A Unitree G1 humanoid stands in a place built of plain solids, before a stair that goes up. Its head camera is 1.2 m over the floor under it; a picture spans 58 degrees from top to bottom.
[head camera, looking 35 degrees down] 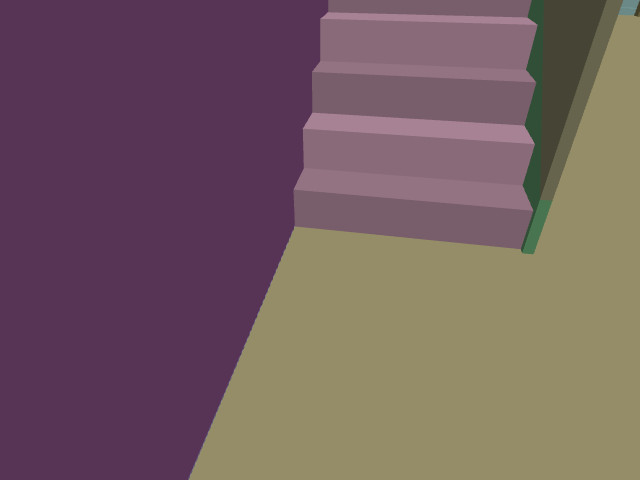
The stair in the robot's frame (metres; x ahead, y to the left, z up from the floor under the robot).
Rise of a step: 0.21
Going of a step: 0.24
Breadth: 1.09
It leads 10 degrees to the right of straight ahead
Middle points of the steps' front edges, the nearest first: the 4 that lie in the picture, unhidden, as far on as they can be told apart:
1.73 -0.41 0.21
1.97 -0.45 0.42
2.21 -0.49 0.63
2.45 -0.54 0.85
